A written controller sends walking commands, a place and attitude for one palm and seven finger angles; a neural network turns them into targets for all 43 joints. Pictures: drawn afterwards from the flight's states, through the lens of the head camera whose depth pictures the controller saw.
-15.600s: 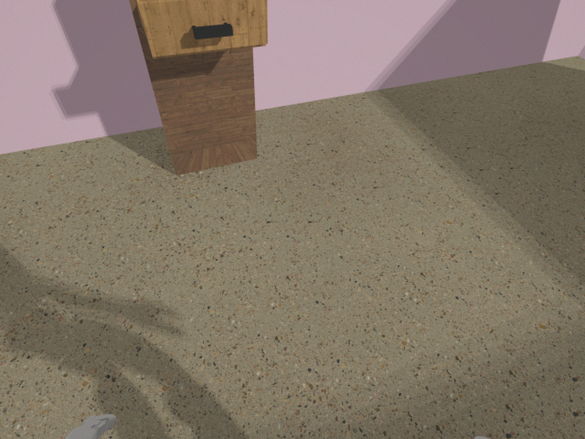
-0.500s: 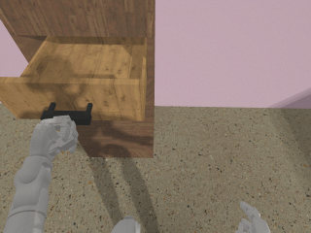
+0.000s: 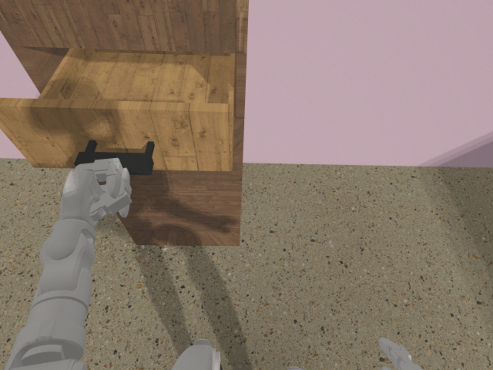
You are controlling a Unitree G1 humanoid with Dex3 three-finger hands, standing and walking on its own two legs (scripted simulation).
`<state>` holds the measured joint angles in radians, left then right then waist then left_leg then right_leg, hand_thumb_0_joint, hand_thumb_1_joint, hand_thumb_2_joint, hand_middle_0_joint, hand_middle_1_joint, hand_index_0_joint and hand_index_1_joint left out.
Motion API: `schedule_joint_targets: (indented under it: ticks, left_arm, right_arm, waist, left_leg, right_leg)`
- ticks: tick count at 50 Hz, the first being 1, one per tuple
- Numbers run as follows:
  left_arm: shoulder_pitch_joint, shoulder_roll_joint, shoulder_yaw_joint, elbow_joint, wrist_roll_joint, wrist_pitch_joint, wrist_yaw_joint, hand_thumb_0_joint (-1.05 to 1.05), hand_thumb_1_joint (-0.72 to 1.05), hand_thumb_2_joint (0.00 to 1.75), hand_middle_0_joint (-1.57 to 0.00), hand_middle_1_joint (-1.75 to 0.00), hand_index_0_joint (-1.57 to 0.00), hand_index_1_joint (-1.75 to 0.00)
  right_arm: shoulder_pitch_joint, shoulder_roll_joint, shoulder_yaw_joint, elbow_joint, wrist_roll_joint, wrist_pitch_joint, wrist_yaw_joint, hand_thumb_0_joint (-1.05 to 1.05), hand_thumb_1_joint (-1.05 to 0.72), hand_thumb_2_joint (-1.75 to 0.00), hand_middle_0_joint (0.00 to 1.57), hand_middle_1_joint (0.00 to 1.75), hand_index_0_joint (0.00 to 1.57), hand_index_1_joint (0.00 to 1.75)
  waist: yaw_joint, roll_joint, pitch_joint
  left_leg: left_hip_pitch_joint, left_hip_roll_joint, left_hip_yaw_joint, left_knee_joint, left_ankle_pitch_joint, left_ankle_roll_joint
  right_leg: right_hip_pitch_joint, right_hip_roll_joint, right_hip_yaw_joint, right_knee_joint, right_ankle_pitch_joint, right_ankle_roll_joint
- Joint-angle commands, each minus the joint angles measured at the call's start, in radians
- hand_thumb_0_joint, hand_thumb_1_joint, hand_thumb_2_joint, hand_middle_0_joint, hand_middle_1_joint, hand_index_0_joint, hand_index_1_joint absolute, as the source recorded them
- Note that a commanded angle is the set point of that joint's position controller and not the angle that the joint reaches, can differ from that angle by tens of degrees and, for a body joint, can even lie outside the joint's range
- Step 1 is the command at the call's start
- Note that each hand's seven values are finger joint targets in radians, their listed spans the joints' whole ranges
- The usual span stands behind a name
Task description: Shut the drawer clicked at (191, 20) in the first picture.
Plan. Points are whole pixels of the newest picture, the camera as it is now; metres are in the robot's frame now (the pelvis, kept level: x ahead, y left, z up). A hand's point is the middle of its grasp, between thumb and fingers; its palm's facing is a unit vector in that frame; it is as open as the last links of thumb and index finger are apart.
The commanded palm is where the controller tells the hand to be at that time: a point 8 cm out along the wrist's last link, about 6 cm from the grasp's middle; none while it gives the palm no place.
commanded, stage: push the drawer shut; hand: left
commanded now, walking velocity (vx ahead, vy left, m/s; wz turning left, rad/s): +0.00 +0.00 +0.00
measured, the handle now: (118, 154) +0.44 +0.24 +0.07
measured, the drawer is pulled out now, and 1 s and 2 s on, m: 0.16 0.04 0.00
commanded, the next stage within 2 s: pull the fist back off the drawer in 1.50 s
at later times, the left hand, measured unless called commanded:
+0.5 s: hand (136, 162) +0.43 +0.21 +0.07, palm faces +0.06 -1.00 -0.03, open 3.1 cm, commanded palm +0.42 +0.25 +0.07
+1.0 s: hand (140, 135) +0.49 +0.22 +0.07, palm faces +0.05 -1.00 -0.02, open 3.0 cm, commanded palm +0.49 +0.26 +0.07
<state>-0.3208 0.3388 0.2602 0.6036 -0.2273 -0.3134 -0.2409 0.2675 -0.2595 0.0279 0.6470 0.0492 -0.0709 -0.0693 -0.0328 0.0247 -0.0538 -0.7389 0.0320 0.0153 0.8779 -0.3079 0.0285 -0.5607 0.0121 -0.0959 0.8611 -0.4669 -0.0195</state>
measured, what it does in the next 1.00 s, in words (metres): stands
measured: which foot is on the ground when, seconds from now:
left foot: down 0.00-1.00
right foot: down 0.00-1.00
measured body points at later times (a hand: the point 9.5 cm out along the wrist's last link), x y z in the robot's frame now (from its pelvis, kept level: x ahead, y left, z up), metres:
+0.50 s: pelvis +0.00 -0.01 -0.01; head +0.07 +0.00 +0.44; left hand +0.42 +0.26 +0.08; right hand +0.05 -0.28 -0.12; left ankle +0.07 +0.10 -0.69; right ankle -0.02 -0.11 -0.69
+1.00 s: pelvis +0.00 -0.01 -0.02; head +0.11 +0.01 +0.42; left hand +0.48 +0.27 +0.08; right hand +0.02 -0.28 -0.13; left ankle +0.07 +0.10 -0.69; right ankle -0.02 -0.11 -0.69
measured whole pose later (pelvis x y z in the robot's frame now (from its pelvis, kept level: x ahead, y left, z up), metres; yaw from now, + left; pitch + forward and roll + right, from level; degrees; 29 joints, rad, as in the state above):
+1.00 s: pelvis +0.00 -0.01 -0.02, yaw -2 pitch +17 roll -4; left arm -0.84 0.57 0.40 1.16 -0.13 -0.35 -0.28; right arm 0.36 -0.28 0.03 0.68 0.03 0.02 -0.04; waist -0.14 0.02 -0.08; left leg -0.95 0.07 0.00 0.99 -0.34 0.02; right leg -0.76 0.05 -0.10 0.94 -0.49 -0.04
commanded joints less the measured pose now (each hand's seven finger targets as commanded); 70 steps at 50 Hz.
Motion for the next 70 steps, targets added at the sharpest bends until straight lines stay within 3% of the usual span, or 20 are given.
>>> schedule_joint_targets:
  ticks: [1, 2, 5, 9, 11, 16, 20, 23, 32, 35, 38, 43, 50, 53, 55, 57, 60, 61, 66, 70]
  left_arm:
    - [-0.479, 0.204, 0.043, -0.18, -0.003, -0.074, 0.022, 0.0, 0.9, 0.9, -1.4, -1.6, -1.4, -1.6]
    - [-0.517, 0.189, 0.027, -0.181, -0.006, -0.076, 0.022, 0.0, 0.9, 0.9, -1.4, -1.6, -1.4, -1.6]
    - [-0.578, 0.245, 0.065, -0.096, -0.004, -0.076, 0.022, 0.0, 0.9, 0.9, -1.4, -1.6, -1.4, -1.6]
    - [-0.668, 0.231, 0.037, -0.043, 0.008, -0.086, 0.011, 0.0, 0.9, 0.9, -1.4, -1.6, -1.4, -1.6]
    - [-0.684, 0.264, 0.066, -0.004, 0.012, -0.089, 0.013, 0.0, 0.9, 0.9, -1.4, -1.6, -1.4, -1.6]
    - [-0.727, 0.265, 0.063, 0.046, 0.018, -0.106, 0.012, 0.0, 0.9, 0.9, -1.4, -1.6, -1.4, -1.6]
    - [-0.771, 0.343, 0.115, 0.11, 0.025, -0.119, 0.009, 0.0, 0.9, 0.9, -1.4, -1.6, -1.4, -1.6]
    - [-0.81, 0.318, 0.094, 0.135, 0.029, -0.126, 0.003, 0.0, 0.9, 0.9, -1.4, -1.6, -1.4, -1.6]
    - [-0.887, 0.438, 0.16, 0.226, 0.045, -0.134, -0.013, 0.0, 0.9, 0.9, -1.4, -1.6, -1.4, -1.6]
    - [-0.942, 0.437, 0.146, 0.247, 0.048, -0.128, -0.021, 0.0, 0.9, 0.9, -1.4, -1.6, -1.4, -1.6]
    - [-0.949, 0.496, 0.187, 0.285, 0.048, -0.116, -0.025, 0.0, 0.9, 0.9, -1.4, -1.6, -1.4, -1.6]
    - [-1.006, 0.487, 0.169, 0.302, 0.06, -0.113, -0.035, 0.0, 0.9, 0.9, -1.4, -1.6, -1.4, -1.6]
    - [-1.075, 0.484, 0.168, 0.335, 0.079, -0.101, -0.012, 0.0, 0.9, 0.9, -1.4, -1.6, -1.4, -1.6]
    - [-1.093, 0.534, 0.199, 0.333, 0.092, -0.098, -0.002, 0.0, 0.9, 0.9, -1.4, -1.6, -1.4, -1.6]
    - [-1.115, 0.518, 0.188, 0.35, 0.098, -0.096, 0.001, 0.0, 0.9, 0.9, -1.4, -1.6, -1.4, -1.6]
    - [-1.104, 0.566, 0.214, 0.389, 0.107, -0.086, 0.003, 0.0, 0.9, 0.9, -1.4, -1.6, -1.4, -1.6]
    - [-1.178, 0.55, 0.188, 0.384, 0.119, -0.084, 0.007, 0.0, 0.9, 0.9, -1.4, -1.6, -1.4, -1.6]
    - [-1.176, 0.587, 0.218, 0.377, 0.127, -0.088, 0.01, 0.0, 0.9, 0.9, -1.4, -1.6, -1.4, -1.6]
    - [-1.189, 0.556, 0.195, 0.396, 0.141, -0.09, 0.022, 0.0, 0.9, 0.9, -1.4, -1.6, -1.4, -1.6]
    - [-1.28, 0.546, 0.174, 0.42, 0.149, -0.081, 0.035, 0.0, 0.9, 0.9, -1.4, -1.6, -1.4, -1.6]
  right_arm:
    - [0.032, -0.161, -0.058, -0.105, -0.007, -0.036, -0.014, 0.0, -0.9, -0.9, 0.2, 0.3, 0.2, 0.3]
    - [0.033, -0.161, -0.057, -0.104, -0.006, -0.034, -0.013, 0.0, -0.9, -0.9, 0.2, 0.3, 0.2, 0.3]
    - [0.041, -0.168, -0.051, -0.093, -0.007, -0.024, -0.017, 0.0, -0.9, -0.9, 0.2, 0.3, 0.2, 0.3]
    - [0.05, -0.165, -0.05, -0.089, -0.006, -0.019, -0.014, 0.0, -0.9, -0.9, 0.2, 0.3, 0.2, 0.3]
    - [0.065, -0.17, -0.052, -0.083, -0.008, -0.014, -0.014, 0.0, -0.9, -0.9, 0.2, 0.3, 0.2, 0.3]
    - [0.087, -0.17, -0.054, -0.075, -0.011, -0.005, -0.004, 0.0, -0.9, -0.9, 0.2, 0.3, 0.2, 0.3]
    - [0.107, -0.175, -0.055, -0.063, -0.015, 0.009, -0.005, 0.0, -0.9, -0.9, 0.2, 0.3, 0.2, 0.3]
    - [0.116, -0.17, -0.057, -0.061, -0.013, 0.017, 0.0, 0.0, -0.9, -0.9, 0.2, 0.3, 0.2, 0.3]
    - [0.157, -0.181, -0.059, -0.042, -0.015, 0.044, 0.0, 0.0, -0.9, -0.9, 0.2, 0.3, 0.2, 0.3]
    - [0.17, -0.181, -0.057, -0.037, -0.016, 0.048, 0.002, 0.0, -0.9, -0.9, 0.2, 0.3, 0.2, 0.3]
    - [0.182, -0.19, -0.057, -0.035, -0.016, 0.056, 0.0, 0.0, -0.9, -0.9, 0.2, 0.3, 0.2, 0.3]
    - [0.204, -0.19, -0.058, -0.031, -0.021, 0.061, 0.004, 0.0, -0.9, -0.9, 0.2, 0.3, 0.2, 0.3]
    - [0.24, -0.196, -0.065, -0.019, -0.033, 0.07, 0.013, 0.0, -0.9, -0.9, 0.2, 0.3, 0.2, 0.3]
    - [0.258, -0.203, -0.065, -0.019, -0.036, 0.077, 0.013, 0.0, -0.9, -0.9, 0.2, 0.3, 0.2, 0.3]
    - [0.265, -0.2, -0.065, -0.015, -0.039, 0.079, 0.018, 0.0, -0.9, -0.9, 0.2, 0.3, 0.2, 0.3]
    - [0.273, -0.207, -0.06, -0.016, -0.04, 0.087, 0.019, 0.0, -0.9, -0.9, 0.2, 0.3, 0.2, 0.3]
    - [0.285, -0.206, -0.059, -0.015, -0.045, 0.088, 0.02, 0.0, -0.9, -0.9, 0.2, 0.3, 0.2, 0.3]
    - [0.293, -0.21, -0.061, -0.015, -0.047, 0.09, 0.019, 0.0, -0.9, -0.9, 0.2, 0.3, 0.2, 0.3]
    - [0.311, -0.211, -0.06, -0.017, -0.057, 0.099, 0.029, 0.0, -0.9, -0.9, 0.2, 0.3, 0.2, 0.3]
    - [0.326, -0.216, -0.059, -0.002, -0.061, 0.101, 0.029, 0.0, -0.9, -0.9, 0.2, 0.3, 0.2, 0.3]
  waist:
    - [-0.058, 0.079, -0.322]
    - [-0.069, 0.058, -0.323]
    - [-0.073, 0.027, -0.279]
    - [-0.08, 0.091, -0.306]
    - [-0.079, 0.072, -0.328]
    - [-0.081, 0.073, -0.366]
    - [-0.082, 0.056, -0.35]
    - [-0.093, 0.076, -0.352]
    - [-0.109, 0.066, -0.38]
    - [-0.128, 0.077, -0.376]
    - [-0.13, 0.058, -0.383]
    - [-0.138, 0.13, -0.416]
    - [-0.159, 0.133, -0.437]
    - [-0.158, 0.122, -0.481]
    - [-0.167, 0.146, -0.465]
    - [-0.164, 0.137, -0.449]
    - [-0.187, 0.154, -0.448]
    - [-0.175, 0.18, -0.482]
    - [-0.186, 0.197, -0.494]
    - [-0.222, 0.177, -0.441]
  left_leg:
    - [0.426, -0.001, -0.103, -0.124, 0.018, -0.002]
    - [0.424, 0.0, -0.106, -0.126, 0.003, -0.001]
    - [0.357, -0.005, -0.101, -0.121, -0.044, 0.004]
    - [0.387, -0.003, -0.107, -0.119, -0.056, -0.002]
    - [0.388, -0.002, -0.108, -0.108, -0.036, 0.0]
    - [0.39, -0.002, -0.103, -0.089, 0.009, 0.001]
    - [0.308, -0.006, -0.084, -0.066, 0.007, 0.009]
    - [0.319, -0.005, -0.079, -0.058, 0.025, 0.01]
    - [0.25, -0.002, -0.067, -0.02, 0.051, 0.019]
    - [0.234, -0.002, -0.066, -0.006, 0.054, 0.023]
    - [0.199, 0.001, -0.059, 0.004, 0.056, 0.025]
    - [0.245, 0.007, -0.072, 0.017, 0.084, 0.019]
    - [0.274, 0.013, -0.087, 0.033, 0.125, 0.02]
    - [0.284, 0.016, -0.089, 0.04, 0.155, 0.02]
    - [0.29, 0.017, -0.091, 0.044, 0.157, 0.019]
    - [0.262, 0.019, -0.09, 0.045, 0.146, 0.018]
    - [0.271, 0.021, -0.097, 0.048, 0.146, 0.019]
    - [0.296, 0.025, -0.099, 0.05, 0.165, 0.015]
    - [0.336, 0.031, -0.117, 0.052, 0.193, 0.009]
    - [0.296, 0.032, -0.128, 0.052, 0.12, 0.014]
  right_leg:
    - [-0.154, 0.019, 0.056, -0.148, 0.12, 0.0]
    - [-0.159, 0.02, 0.055, -0.149, 0.114, 0.003]
    - [-0.156, 0.022, 0.062, -0.154, 0.084, 0.002]
    - [-0.192, 0.021, 0.062, -0.143, 0.075, -0.002]
    - [-0.191, 0.022, 0.066, -0.143, 0.085, -0.001]
    - [-0.189, 0.025, 0.066, -0.135, 0.106, -0.001]
    - [-0.154, 0.026, 0.084, -0.137, 0.111, 0.002]
    - [-0.175, 0.026, 0.087, -0.135, 0.126, 0.005]
    - [-0.153, 0.03, 0.111, -0.124, 0.162, 0.012]
    - [-0.168, 0.032, 0.115, -0.119, 0.166, 0.012]
    - [-0.156, 0.032, 0.123, -0.119, 0.173, 0.018]
    - [-0.219, 0.038, 0.103, -0.096, 0.169, 0.011]
    - [-0.273, 0.045, 0.088, -0.081, 0.177, 0.008]
    - [-0.264, 0.047, 0.085, -0.074, 0.197, 0.009]
    - [-0.288, 0.05, 0.081, -0.072, 0.191, 0.006]
    - [-0.288, 0.051, 0.082, -0.074, 0.181, 0.007]
    - [-0.317, 0.052, 0.078, -0.07, 0.174, 0.007]
    - [-0.325, 0.052, 0.074, -0.061, 0.176, 0.005]
    - [-0.372, 0.058, 0.061, -0.053, 0.173, 0.0]
    - [-0.415, 0.056, 0.059, -0.057, 0.127, 0.004]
